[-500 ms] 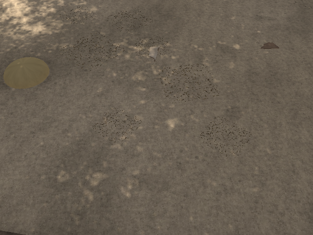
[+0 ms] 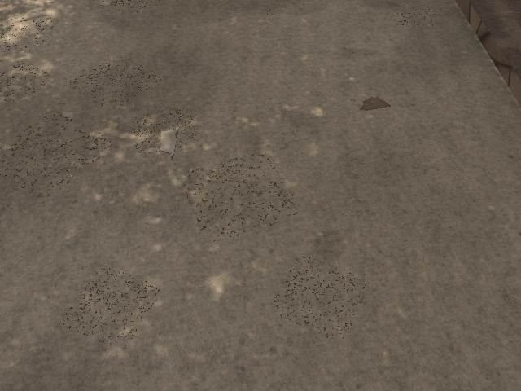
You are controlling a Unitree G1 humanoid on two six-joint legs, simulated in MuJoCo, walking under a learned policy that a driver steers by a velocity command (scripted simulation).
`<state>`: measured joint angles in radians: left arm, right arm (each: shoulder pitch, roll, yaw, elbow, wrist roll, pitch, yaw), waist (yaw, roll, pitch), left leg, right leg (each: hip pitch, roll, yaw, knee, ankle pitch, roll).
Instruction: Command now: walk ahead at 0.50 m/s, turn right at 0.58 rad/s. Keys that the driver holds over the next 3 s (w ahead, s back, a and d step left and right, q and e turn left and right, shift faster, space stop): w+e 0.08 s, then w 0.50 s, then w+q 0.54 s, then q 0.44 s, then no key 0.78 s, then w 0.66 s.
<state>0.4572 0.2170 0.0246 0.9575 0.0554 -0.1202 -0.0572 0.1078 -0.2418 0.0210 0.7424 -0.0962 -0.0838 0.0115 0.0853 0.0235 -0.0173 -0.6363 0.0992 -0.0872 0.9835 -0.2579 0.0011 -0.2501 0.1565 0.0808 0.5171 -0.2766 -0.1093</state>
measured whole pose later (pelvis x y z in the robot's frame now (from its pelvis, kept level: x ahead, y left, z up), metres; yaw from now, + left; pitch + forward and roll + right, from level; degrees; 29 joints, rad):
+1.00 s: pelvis +0.55 -0.04 -0.07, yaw +0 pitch +1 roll -2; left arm 0.32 0.24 0.08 0.92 0.01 -0.09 0.01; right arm 0.16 -0.28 -0.09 0.86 0.02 -0.04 0.00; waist 0.04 0.04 -0.01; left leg -0.75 0.10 -0.08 0.87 0.03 0.02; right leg -0.04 0.03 -0.18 0.24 -0.22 -0.04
